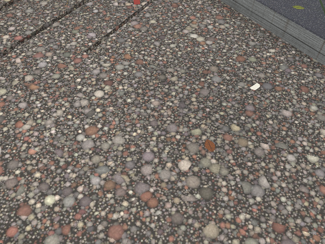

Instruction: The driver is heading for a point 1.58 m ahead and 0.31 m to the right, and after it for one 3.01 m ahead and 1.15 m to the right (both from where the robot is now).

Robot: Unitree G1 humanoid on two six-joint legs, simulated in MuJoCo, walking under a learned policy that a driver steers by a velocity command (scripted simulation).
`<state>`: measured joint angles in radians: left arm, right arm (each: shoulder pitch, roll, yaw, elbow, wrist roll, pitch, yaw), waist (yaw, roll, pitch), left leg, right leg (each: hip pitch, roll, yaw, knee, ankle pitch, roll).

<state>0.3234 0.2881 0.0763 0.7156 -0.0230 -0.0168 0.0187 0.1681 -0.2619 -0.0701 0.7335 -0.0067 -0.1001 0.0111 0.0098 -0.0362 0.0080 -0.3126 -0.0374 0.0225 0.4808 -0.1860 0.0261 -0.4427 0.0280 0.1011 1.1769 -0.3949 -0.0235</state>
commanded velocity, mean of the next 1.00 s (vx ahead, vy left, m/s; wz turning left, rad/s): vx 0.40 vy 0.00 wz -0.43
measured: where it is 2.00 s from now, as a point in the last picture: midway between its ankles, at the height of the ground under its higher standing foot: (228, 214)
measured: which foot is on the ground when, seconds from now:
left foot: down 0.00-0.42, up 0.44-0.82, down 0.84-1.00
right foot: up 0.00-0.38, down 0.40-0.86, up 0.88-1.00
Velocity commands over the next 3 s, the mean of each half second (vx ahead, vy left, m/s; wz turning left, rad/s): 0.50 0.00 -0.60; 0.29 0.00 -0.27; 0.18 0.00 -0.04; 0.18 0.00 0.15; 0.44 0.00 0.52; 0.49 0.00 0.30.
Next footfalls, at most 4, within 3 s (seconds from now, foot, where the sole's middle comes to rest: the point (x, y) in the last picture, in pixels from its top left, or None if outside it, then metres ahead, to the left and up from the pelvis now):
0.40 right None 0.33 -0.20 -0.81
0.84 left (202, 213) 0.65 -0.15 -0.81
1.14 right None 0.51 -0.35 -0.81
1.70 right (259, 218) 0.63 -0.39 -0.81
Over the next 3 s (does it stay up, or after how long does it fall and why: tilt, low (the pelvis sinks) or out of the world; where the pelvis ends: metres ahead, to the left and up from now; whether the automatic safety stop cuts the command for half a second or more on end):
stays up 1.21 -0.24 -0.08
